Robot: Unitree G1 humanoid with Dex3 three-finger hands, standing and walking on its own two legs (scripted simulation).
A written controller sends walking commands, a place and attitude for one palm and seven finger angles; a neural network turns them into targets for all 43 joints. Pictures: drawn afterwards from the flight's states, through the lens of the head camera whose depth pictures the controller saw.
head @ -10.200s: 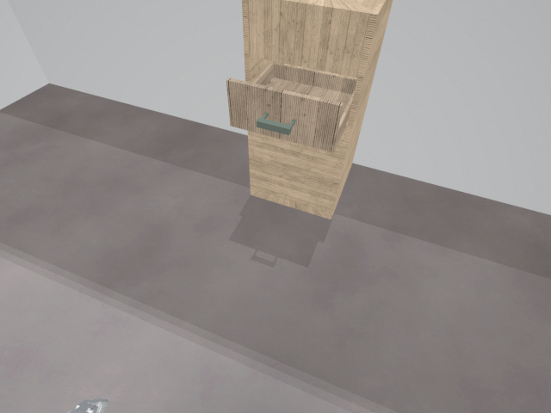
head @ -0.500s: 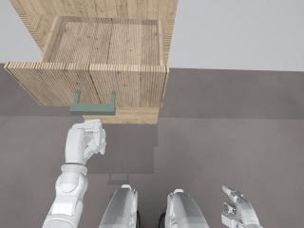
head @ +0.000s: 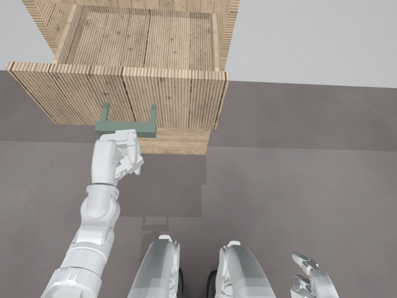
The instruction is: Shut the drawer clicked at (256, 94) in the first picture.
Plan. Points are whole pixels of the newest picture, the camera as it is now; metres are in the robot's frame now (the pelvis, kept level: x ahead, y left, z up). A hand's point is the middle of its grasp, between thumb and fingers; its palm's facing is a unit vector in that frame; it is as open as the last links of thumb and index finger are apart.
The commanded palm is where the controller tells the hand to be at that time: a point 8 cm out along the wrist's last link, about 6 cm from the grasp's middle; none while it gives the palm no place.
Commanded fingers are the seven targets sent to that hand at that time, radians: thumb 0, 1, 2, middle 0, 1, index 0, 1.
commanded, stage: push the drawer shut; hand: left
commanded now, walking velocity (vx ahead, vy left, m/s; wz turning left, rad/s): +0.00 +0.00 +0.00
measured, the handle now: (128, 119) +0.45 +0.17 +0.02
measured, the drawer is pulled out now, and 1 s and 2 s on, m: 0.18 0.04 0.00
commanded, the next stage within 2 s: pull the fist back off the drawer in 1.62 s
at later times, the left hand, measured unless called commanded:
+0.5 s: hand (147, 125) +0.44 +0.13 +0.01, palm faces +0.07 -1.00 -0.05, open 3.3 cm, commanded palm +0.44 +0.17 +0.02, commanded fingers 0.00 0.90 0.90 -1.40 -1.60 -1.40 -1.60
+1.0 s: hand (149, 97) +0.51 +0.13 +0.01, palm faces +0.08 -1.00 -0.04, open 3.3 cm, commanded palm +0.51 +0.16 +0.02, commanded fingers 0.00 0.90 0.90 -1.40 -1.60 -1.40 -1.60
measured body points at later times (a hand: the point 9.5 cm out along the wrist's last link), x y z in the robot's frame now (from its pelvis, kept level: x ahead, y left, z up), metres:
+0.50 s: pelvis -0.02 -0.01 +0.00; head +0.13 +0.01 +0.42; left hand +0.43 +0.18 +0.02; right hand +0.06 -0.27 -0.12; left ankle +0.05 +0.06 -0.58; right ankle +0.03 -0.10 -0.58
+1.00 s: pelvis -0.01 -0.01 -0.01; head +0.17 +0.01 +0.40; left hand +0.50 +0.19 +0.02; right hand +0.02 -0.28 -0.13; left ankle +0.05 +0.06 -0.58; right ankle +0.03 -0.10 -0.58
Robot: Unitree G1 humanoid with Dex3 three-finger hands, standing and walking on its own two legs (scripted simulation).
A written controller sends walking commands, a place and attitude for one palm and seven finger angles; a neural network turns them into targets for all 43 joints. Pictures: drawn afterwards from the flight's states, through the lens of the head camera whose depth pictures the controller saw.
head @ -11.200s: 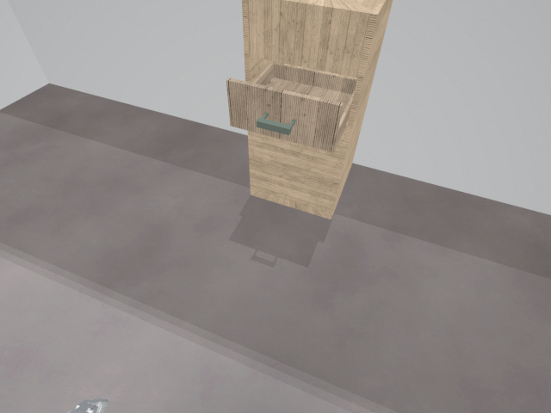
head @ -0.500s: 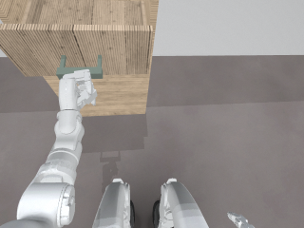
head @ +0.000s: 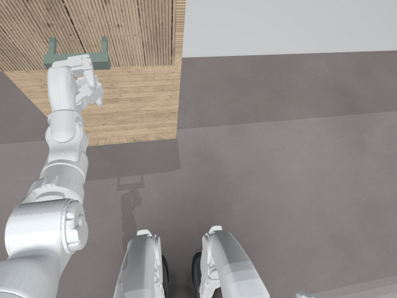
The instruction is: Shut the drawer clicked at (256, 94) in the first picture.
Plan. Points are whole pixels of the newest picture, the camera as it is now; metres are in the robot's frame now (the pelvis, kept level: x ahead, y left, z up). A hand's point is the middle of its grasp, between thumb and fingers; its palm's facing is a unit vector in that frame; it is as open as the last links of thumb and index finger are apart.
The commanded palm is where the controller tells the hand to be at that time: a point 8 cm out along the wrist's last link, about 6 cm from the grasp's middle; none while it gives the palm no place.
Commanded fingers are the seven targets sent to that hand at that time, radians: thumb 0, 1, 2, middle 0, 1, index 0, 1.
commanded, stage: push the drawer shut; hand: left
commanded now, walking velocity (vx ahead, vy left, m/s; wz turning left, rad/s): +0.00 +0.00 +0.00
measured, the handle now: (78, 52) +0.59 +0.20 +0.03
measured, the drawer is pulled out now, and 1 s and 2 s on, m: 0.04 0.00 0.00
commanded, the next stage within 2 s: pull the fist back off the drawer in 0.62 s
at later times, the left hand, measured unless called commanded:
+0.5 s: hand (96, 69) +0.56 +0.17 +0.02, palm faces +0.11 -0.99 -0.04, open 3.1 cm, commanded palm +0.57 +0.18 +0.03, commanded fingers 0.00 0.90 0.90 -1.40 -1.60 -1.40 -1.60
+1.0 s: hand (91, 68) +0.56 +0.18 +0.02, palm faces +0.10 -0.99 -0.05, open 2.9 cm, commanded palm +0.56 +0.17 +0.03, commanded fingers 0.00 0.90 0.90 -1.40 -1.60 -1.40 -1.60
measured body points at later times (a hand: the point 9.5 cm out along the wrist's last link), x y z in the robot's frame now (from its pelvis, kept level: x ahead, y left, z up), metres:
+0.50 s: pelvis +0.00 +0.00 -0.01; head +0.19 +0.05 +0.40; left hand +0.54 +0.22 +0.03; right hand -0.01 -0.26 -0.11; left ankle +0.05 +0.08 -0.57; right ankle +0.04 -0.08 -0.57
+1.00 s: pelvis -0.03 +0.01 -0.02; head +0.17 +0.07 +0.38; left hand +0.55 +0.23 +0.03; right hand -0.05 -0.25 -0.11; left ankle +0.05 +0.08 -0.57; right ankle +0.04 -0.08 -0.57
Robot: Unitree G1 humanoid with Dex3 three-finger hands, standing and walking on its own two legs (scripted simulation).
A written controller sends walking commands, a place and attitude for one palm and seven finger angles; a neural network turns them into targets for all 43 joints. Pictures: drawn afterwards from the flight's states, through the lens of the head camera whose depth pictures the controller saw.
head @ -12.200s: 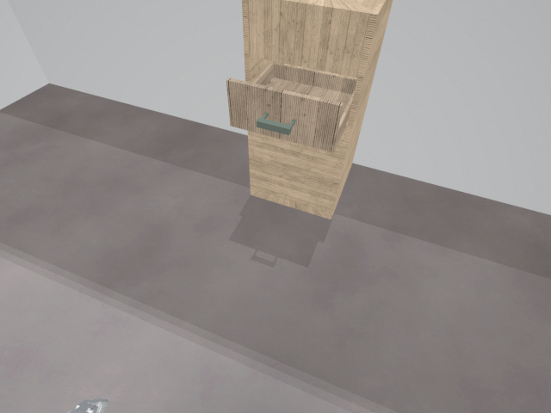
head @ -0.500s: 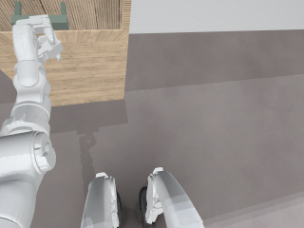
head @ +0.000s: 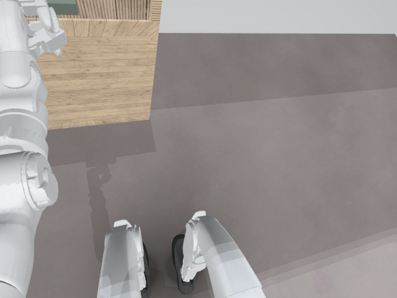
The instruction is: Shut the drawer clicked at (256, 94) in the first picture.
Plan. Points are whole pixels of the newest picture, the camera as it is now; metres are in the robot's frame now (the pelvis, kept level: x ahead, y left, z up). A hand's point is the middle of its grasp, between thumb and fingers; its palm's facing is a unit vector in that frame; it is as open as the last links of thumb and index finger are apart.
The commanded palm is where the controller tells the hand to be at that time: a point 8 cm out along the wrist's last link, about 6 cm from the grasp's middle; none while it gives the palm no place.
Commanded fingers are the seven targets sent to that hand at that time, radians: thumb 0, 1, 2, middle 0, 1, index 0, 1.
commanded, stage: pull the fist back off the drawer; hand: left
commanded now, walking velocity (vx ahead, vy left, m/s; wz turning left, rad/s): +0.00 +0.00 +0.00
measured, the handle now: out of the picture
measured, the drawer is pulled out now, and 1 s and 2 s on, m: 0.00 0.00 0.00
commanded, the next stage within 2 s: draw the hand back to the body in 0.42 s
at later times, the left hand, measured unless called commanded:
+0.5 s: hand (57, 34) +0.57 +0.19 +0.05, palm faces +0.16 -0.99 -0.02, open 3.3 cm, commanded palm +0.54 +0.20 +0.05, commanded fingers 0.00 0.90 0.90 -1.40 -1.60 -1.40 -1.60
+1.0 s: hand out of the picture +0.42 +0.21 +0.17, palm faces +0.13 -0.99 -0.03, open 3.3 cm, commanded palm +0.38 +0.25 +0.18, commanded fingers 0.00 0.90 0.90 -1.40 -1.60 -1.40 -1.60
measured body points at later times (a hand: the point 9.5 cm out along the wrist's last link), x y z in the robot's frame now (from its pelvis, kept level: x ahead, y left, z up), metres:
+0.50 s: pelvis +0.05 +0.01 +0.03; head +0.23 +0.04 +0.44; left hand +0.55 +0.24 +0.05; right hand +0.07 -0.25 -0.08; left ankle +0.08 +0.07 -0.55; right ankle +0.08 -0.09 -0.55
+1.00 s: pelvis +0.08 +0.01 +0.12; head +0.16 +0.03 +0.56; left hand +0.41 +0.26 +0.18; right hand +0.25 -0.23 +0.03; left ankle +0.08 +0.07 -0.55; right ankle +0.08 -0.09 -0.55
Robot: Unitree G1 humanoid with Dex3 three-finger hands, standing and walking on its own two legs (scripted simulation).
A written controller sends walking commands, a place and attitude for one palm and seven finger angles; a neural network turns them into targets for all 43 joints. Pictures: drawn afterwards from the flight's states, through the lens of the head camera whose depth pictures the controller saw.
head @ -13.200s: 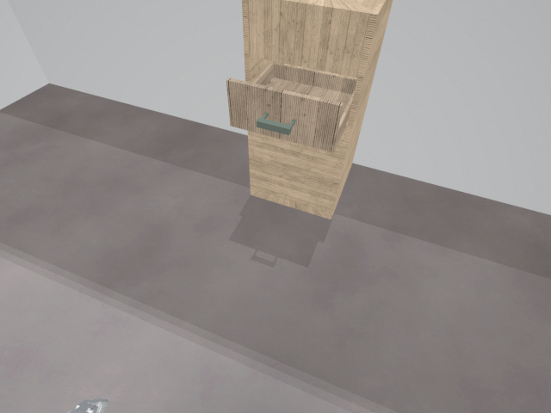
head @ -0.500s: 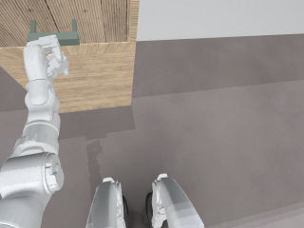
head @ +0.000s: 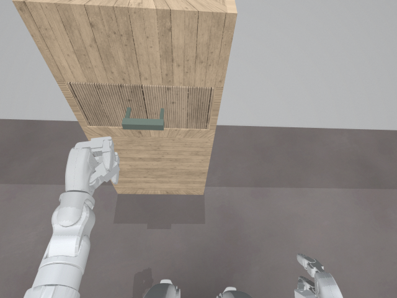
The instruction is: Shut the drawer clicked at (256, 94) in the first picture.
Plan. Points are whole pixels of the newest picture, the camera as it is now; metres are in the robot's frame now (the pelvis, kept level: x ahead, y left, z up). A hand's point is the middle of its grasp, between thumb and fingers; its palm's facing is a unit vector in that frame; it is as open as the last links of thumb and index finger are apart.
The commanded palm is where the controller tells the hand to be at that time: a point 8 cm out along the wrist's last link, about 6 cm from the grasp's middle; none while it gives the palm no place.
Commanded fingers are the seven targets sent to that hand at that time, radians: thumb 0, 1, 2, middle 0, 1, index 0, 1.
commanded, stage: draw the hand back to the body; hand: left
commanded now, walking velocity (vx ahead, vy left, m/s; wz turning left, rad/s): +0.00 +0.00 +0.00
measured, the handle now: (144, 118) +0.58 +0.17 -0.07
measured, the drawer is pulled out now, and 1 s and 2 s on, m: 0.00 0.00 0.00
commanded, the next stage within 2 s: step back with the hand held close in 0.90 s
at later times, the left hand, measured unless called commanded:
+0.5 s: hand (39, 197) +0.24 +0.22 +0.17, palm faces +0.26 -0.92 -0.29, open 3.3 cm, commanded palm +0.19 +0.27 +0.19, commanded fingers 0.00 0.90 0.90 -1.40 -1.60 -1.40 -1.60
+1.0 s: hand out of the picture +0.19 +0.23 +0.21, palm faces +0.39 -0.85 -0.36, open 3.3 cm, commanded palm +0.13 +0.27 +0.24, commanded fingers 0.00 0.90 0.90 -1.40 -1.60 -1.40 -1.60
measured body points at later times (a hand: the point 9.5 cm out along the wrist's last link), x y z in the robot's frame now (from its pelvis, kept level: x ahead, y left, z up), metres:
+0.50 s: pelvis +0.01 +0.01 +0.06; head +0.00 -0.01 +0.51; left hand +0.22 +0.27 +0.19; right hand +0.19 -0.20 -0.02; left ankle +0.00 +0.07 -0.67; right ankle -0.01 -0.09 -0.67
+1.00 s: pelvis +0.01 -0.01 +0.07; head -0.01 -0.03 +0.52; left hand +0.16 +0.27 +0.23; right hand +0.20 -0.22 -0.01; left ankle +0.00 +0.07 -0.67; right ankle -0.01 -0.09 -0.67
